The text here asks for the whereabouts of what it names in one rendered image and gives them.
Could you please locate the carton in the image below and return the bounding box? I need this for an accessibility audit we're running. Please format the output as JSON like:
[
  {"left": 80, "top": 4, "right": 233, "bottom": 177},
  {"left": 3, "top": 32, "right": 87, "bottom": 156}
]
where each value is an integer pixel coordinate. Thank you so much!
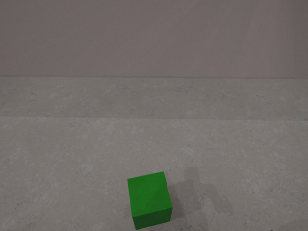
[{"left": 127, "top": 171, "right": 173, "bottom": 230}]

